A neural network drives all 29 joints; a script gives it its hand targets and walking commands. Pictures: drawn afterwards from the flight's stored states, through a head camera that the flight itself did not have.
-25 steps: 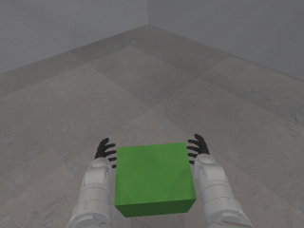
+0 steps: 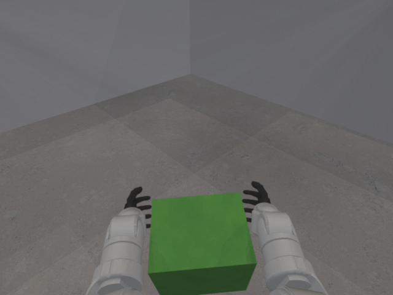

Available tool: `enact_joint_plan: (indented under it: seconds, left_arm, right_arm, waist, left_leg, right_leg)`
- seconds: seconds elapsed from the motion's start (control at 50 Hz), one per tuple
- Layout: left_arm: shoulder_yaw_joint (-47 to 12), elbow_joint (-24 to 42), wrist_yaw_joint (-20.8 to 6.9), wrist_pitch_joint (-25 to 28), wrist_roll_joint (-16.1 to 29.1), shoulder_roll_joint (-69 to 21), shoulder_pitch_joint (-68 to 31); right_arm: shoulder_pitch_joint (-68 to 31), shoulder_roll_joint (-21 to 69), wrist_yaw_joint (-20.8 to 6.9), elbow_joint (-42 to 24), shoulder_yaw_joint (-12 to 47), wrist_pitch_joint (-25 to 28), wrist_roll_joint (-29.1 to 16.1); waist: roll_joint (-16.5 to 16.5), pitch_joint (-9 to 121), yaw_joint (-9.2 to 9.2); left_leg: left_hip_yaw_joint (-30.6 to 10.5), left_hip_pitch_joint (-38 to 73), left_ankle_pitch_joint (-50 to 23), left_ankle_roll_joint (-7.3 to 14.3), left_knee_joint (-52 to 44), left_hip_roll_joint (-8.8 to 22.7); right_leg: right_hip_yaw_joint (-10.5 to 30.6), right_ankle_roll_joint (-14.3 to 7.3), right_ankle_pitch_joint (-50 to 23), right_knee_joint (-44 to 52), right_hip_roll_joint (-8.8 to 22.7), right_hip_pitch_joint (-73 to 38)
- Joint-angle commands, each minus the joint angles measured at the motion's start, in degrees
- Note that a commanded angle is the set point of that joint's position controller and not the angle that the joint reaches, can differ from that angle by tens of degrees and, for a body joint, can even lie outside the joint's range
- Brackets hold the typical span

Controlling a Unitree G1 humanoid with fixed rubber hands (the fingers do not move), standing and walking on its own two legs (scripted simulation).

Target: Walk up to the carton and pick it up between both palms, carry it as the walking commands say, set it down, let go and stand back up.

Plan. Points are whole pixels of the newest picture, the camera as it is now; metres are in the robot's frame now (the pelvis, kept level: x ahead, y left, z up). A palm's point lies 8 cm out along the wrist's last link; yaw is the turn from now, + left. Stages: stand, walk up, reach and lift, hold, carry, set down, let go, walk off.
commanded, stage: reach and lift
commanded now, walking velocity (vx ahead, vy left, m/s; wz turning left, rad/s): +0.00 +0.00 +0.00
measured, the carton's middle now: (200, 246) +0.31 -0.01 -0.05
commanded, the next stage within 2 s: hold in 1.20 s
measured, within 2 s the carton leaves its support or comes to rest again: neither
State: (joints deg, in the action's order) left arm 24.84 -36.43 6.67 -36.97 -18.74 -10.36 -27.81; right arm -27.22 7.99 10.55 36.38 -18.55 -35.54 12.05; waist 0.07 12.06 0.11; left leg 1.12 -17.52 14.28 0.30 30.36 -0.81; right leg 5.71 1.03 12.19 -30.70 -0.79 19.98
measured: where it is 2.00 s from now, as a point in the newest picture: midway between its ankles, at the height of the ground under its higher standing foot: outside the picture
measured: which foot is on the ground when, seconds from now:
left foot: down 0.00-1.00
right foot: down 0.00-1.00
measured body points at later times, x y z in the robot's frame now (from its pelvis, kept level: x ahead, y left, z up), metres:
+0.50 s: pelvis -0.01 +0.00 +0.00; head -0.07 -0.01 +0.45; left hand +0.31 +0.14 +0.04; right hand +0.32 -0.15 +0.05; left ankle +0.02 +0.11 -0.73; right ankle +0.04 -0.13 -0.73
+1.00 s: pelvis -0.01 +0.01 +0.00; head -0.08 +0.00 +0.45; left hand +0.32 +0.15 +0.05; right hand +0.31 -0.15 +0.05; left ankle +0.02 +0.11 -0.73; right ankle +0.04 -0.13 -0.73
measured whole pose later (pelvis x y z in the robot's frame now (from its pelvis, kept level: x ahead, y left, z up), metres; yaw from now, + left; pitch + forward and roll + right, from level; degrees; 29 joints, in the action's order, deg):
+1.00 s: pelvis -0.01 +0.01 +0.00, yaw +0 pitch -1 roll +0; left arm 22.4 -35.1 7.2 -39.7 -18.8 -10.7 -28.2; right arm -25.8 8.0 8.4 34.0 -18.5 -38.3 15.5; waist 0.5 9.0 0.1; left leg 1.1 -14.2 12.8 0.6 28.2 -0.8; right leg 5.8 1.3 10.0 -27.0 -0.7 15.9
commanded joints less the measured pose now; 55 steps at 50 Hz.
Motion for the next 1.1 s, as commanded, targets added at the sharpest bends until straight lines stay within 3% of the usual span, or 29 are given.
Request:
enact_joint_plan:
  seconds: [0.0, 0.08, 0.14, 0.16, 0.22, 0.24, 0.32, 0.34, 0.4, 0.42, 0.46, 0.48, 0.5, 0.52, 0.54, 0.62, 0.68, 0.7, 0.72, 0.76, 0.78, 0.8, 0.82, 0.84, 0.94, 0.96, 0.98, 1.0, 1.08]
  left_arm:
    - [-29.91, 3.98, -20.83, -1.45, 14.99, -55.46, -33.99]
    - [-31.01, 6.76, -20.66, -1.49, 14.99, -56.2, -34.54]
    - [-29.02, 2.57, -21.12, -1.94, 15.21, -55.58, -34.1]
    - [-28.76, 3.61, -21.07, -1.95, 14.48, -54.44, -36.62]
    - [-27.31, 2.07, -21.75, -1.82, 14.26, -54.17, -37.86]
    - [-27.41, 1.21, -22.01, -2.12, 13.38, -54.24, -37.21]
    - [-26.82, 0.9, -22.78, -1.82, 14.11, -53.97, -39.02]
    - [-27.89, 2.96, -22.92, -1.25, 14.36, -54.33, -41.38]
    - [-30.7, 7.29, -23.27, -0.27, 16.48, -54.46, -45.67]
    - [-29.92, 6.32, -23.24, -0.15, 15.95, -54.37, -45.11]
    - [-30.38, 5.47, -23.46, -0.23, 15.8, -54.35, -44.29]
    - [-31.77, 6.83, -23.88, -0.22, 16.33, -55.34, -44.12]
    - [-31.44, 6.1, -23.54, -0.63, 16.43, -56.29, -42.34]
    - [-31.42, 5.05, -23.85, -0.94, 16.66, -56.34, -41.65]
    - [-30.54, 4.16, -23.85, -1.16, 15.48, -55.41, -40.38]
    - [-33.21, 7.52, -23.87, -0.96, 17.09, -57.12, -42.19]
    - [-32.34, 6.74, -24.03, -0.85, 16.77, -55.99, -39.75]
    - [-32.09, 4.39, -24.02, -1.56, 16.03, -58.03, -36.38]
    - [-32.65, 6.81, -24.06, -1.26, 16.42, -57.36, -38.42]
    - [-34.85, 8.95, -23.97, -1.09, 17.51, -58.22, -38.09]
    - [-33.93, 6.69, -24.12, -1.51, 17.09, -58.55, -36.84]
    - [-33.99, 7.56, -24.22, -1.36, 17.88, -57.67, -38.68]
    - [-33.23, 5.86, -24.23, -1.53, 16.75, -58.79, -36.73]
    - [-32.16, 4.26, -24.09, -1.56, 16.18, -57.46, -34.59]
    - [-33.29, 7.22, -24.12, -1.38, 17.33, -58.43, -38.15]
    - [-32.87, 5.94, -24.18, -1.34, 17.07, -59.05, -36.12]
    - [-33.3, 4.72, -24.27, -1.7, 16.68, -60.26, -34.84]
    - [-33.08, 4.42, -24.35, -1.91, 16.47, -59.51, -32.81]
    - [-33.99, 5.4, -24.29, -1.84, 16.56, -59.54, -32.28]
  right_arm:
    - [-34.61, 59.57, -30.54, -2.22, 25.35, -2.23, -9.93]
    - [-35.59, 59.98, -30.33, -4.38, 25.97, -2.16, -10.3]
    - [-36.05, 60.54, -29.98, -2.2, 25.35, -3.01, -9.16]
    - [-35.5, 59.32, -30.1, -0.31, 23.03, -3.05, -8.75]
    - [-38.25, 59.08, -29.89, -0.17, 22.78, -3.14, -8.64]
    - [-37.47, 58.83, -29.84, 0.19, 21.53, -2.92, -7.88]
    - [-37.82, 60.21, -29.18, 0.48, 21.63, -3.21, -6.95]
    - [-39.84, 59.8, -29.07, -1.02, 21.08, -2.54, -7.59]
    - [-38.2, 61.85, -28.86, -0.1, 21.49, -2.29, -7.91]
    - [-40.23, 61.86, -28.85, -0.68, 21.96, -2.31, -8.35]
    - [-38.93, 62.54, -28.77, -0.15, 22.2, -2.17, -8.18]
    - [-38.19, 62.03, -28.69, -1.48, 22.55, -1.94, -8.59]
    - [-37.28, 61.22, -28.68, -1.01, 22.19, -2.34, -8.38]
    - [-35.56, 60.39, -28.43, -0.71, 21.5, -2.49, -7.93]
    - [-35.62, 60.56, -28.75, -0.43, 21.28, -2.48, -7.89]
    - [-32.92, 60.69, -28.76, 0.04, 21.29, -2.8, -7.58]
    - [-32.88, 61.52, -28.86, -1.38, 22.63, -2.82, -8.09]
    - [-34.16, 60.12, -28.66, -4.24, 22.85, -2.47, -8.35]
    - [-33.75, 61.41, -28.75, -3.29, 23.17, -2.62, -8.53]
    - [-30.47, 60.71, -28.74, -3.4, 23.12, -2.8, -7.98]
    - [-33.89, 60.31, -28.69, -6.1, 23.92, -2.65, -8.59]
    - [-32.66, 60.33, -28.74, -3.48, 23.29, -3.16, -8.03]
    - [-33.56, 59.92, -28.75, -5.05, 23.55, -2.66, -8.29]
    - [-33.9, 59.77, -28.75, -5.48, 24.26, -2.71, -8.32]
    - [-31.72, 58.4, -29.4, -2.34, 21.94, -3.0, -7.5]
    - [-32.98, 58.73, -29.44, -4.51, 23.08, -2.66, -8.02]
    - [-33.13, 58.55, -29.53, -5.04, 23.08, -2.57, -8.21]
    - [-32.41, 58.82, -29.46, -6.15, 24.42, -2.7, -8.62]
    - [-30.72, 59.19, -29.39, -6.15, 25.11, -2.96, -8.69]
  waist:
    - [0.93, 9.05, -7.09]
    - [1.06, 10.79, -7.66]
    - [-3.29, 8.67, -7.0]
    - [-0.17, 6.19, -6.22]
    - [-1.78, 4.42, -6.23]
    - [0.29, 5.06, -5.81]
    - [-2.9, 5.04, -4.52]
    - [-1.2, 5.96, -3.84]
    - [-2.27, 8.29, -2.59]
    - [-1.98, 8.94, -3.68]
    - [-3.14, 8.9, -3.44]
    - [0.81, 10.23, -2.55]
    - [-1.7, 9.3, -1.8]
    - [0.16, 8.09, -1.09]
    - [-0.63, 8.09, -1.79]
    - [-0.11, 9.63, -0.03]
    - [-2.58, 11.06, -0.73]
    - [0.74, 10.16, -0.45]
    - [0.33, 11.1, -0.86]
    - [-0.04, 11.76, 1.08]
    - [0.59, 10.69, 0.11]
    - [-1.67, 11.11, 0.62]
    - [0.76, 12.02, 0.54]
    - [-1.63, 9.5, -0.65]
    - [1.58, 7.76, 1.67]
    - [0.15, 9.05, 1.19]
    - [1.84, 9.42, 1.34]
    - [0.11, 8.72, 0.65]
    - [1.38, 9.59, 0.61]
  left_leg:
    - [-5.04, 13.52, -9.62, -0.01, -9.11, -1.99]
    - [-5.16, 15.06, -13.31, -0.12, -9.05, -2.14]
    - [-5.6, 14.31, -10.23, 0.43, -9.81, -2.18]
    - [-5.1, 12.38, -6.5, 0.15, -10.2, -2.15]
    - [-5.39, 10.54, -3.92, 0.46, -10.09, -2.17]
    - [-4.81, 10.35, -5.1, 0.14, -10.38, -2.84]
    - [-4.47, 10.41, -2.23, 0.79, -10.22, -2.98]
    - [-4.66, 10.47, -1.55, 0.66, -10.45, -2.99]
    - [-4.61, 10.71, -4.56, 0.64, -9.2, -3.13]
    - [-4.82, 11.82, -3.08, 0.76, -9.34, -2.89]
    - [-4.42, 11.47, -4.08, 0.78, -9.06, -3.27]
    - [-4.56, 11.09, -5.18, 0.33, -8.86, -3.6]
    - [-4.73, 12.04, -6.4, 0.33, -9.09, -3.13]
    - [-4.69, 10.89, -4.83, 0.29, -9.46, -3.07]
    - [-4.78, 10.29, -5.5, 0.28, -9.41, -3.21]
    - [-5.72, 12.34, -7.7, 0.1, -9.47, -2.87]
    - [-5.32, 12.52, -8.25, 0.36, -9.28, -3.17]
    - [-5.39, 11.6, -8.71, 0.15, -9.43, -3.45]
    - [-4.93, 11.52, -7.82, 0.15, -9.24, -3.8]
    - [-5.71, 13.32, -10.62, -0.18, -9.21, -3.32]
    - [-5.44, 12.91, -9.84, 0.06, -9.3, -3.45]
    - [-5.57, 12.6, -8.82, -0.01, -9.34, -3.22]
    - [-5.72, 12.3, -8.89, -0.15, -9.67, -3.45]
    - [-5.29, 12.1, -8.43, 0.3, -9.56, -3.5]
    - [-6.18, 9.97, -3.48, -0.27, -11.41, -2.43]
    - [-5.93, 10.71, -5.44, -0.12, -11.34, -2.64]
    - [-6.1, 10.44, -5.35, -0.19, -11.05, -2.71]
    - [-5.66, 10.26, -7.65, 0.03, -10.73, -3.25]
    - [-5.3, 11.77, -7.88, -0.22, -10.6, -3.21]
  right_leg:
    - [-2.18, -1.12, -3.48, 7.87, -4.56, -11.53]
    - [-1.88, -0.94, -6.66, 7.86, -4.72, -12.8]
    - [-2.79, -0.4, -4.33, 8.47, -4.84, -12.28]
    - [-2.41, -0.72, -1.78, 8.63, -4.49, -11.76]
    - [-2.59, -0.59, 0.13, 8.76, -4.23, -11.54]
    - [-2.69, -0.7, -2.07, 9.05, -4.26, -12.88]
    - [-2.78, 0.11, 0.37, 9.01, -4.28, -12.9]
    - [-2.61, -0.1, 0.83, 9.05, -4.19, -13.02]
    - [-2.09, -0.19, -2.33, 8.58, -3.95, -13.69]
    - [-2.3, -0.1, -0.38, 8.29, -3.99, -12.75]
    - [-2.03, 0.12, -1.44, 8.81, -3.87, -12.92]
    - [-1.95, -0.47, -3.6, 8.38, -3.79, -14.05]
    - [-2.6, -0.12, -3.92, 8.38, -4.09, -13.86]
    - [-2.35, -0.51, -3.63, 8.35, -4.04, -13.87]
    - [-2.52, -0.33, -4.05, 8.56, -4.06, -14.57]
    - [-2.42, -0.53, -5.73, 8.4, -4.15, -13.46]
    - [-2.09, -0.1, -6.85, 8.7, -4.07, -15.72]
    - [-1.97, -0.63, -7.71, 8.66, -3.91, -16.16]
    - [-2.09, -0.41, -7.08, 8.52, -3.98, -15.98]
    - [-2.0, -0.56, -9.26, 8.56, -4.27, -15.83]
    - [-2.01, -0.65, -8.49, 8.64, -3.99, -15.7]
    - [-2.19, -0.38, -7.8, 8.71, -4.3, -16.3]
    - [-2.01, -0.69, -8.09, 8.53, -4.14, -16.49]
    - [-2.26, -0.37, -6.56, 9.19, -3.98, -15.01]
    - [-2.66, -0.83, -4.03, 8.18, -4.59, -15.04]
    - [-2.63, -0.78, -4.94, 8.63, -4.51, -15.56]
    - [-2.44, -0.91, -5.79, 8.37, -4.45, -16.47]
    - [-2.39, -0.63, -6.96, 8.99, -4.44, -16.5]
    - [-2.77, -0.73, -6.45, 9.01, -4.48, -16.0]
